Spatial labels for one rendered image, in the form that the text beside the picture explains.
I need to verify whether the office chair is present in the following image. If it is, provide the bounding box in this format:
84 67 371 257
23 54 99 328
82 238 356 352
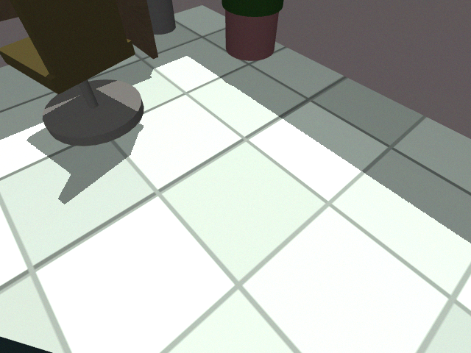
0 0 144 146

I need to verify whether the desk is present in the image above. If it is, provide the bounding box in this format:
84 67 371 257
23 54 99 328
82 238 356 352
0 0 158 59

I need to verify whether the potted plant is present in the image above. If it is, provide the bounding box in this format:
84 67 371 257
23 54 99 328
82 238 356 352
222 0 283 61

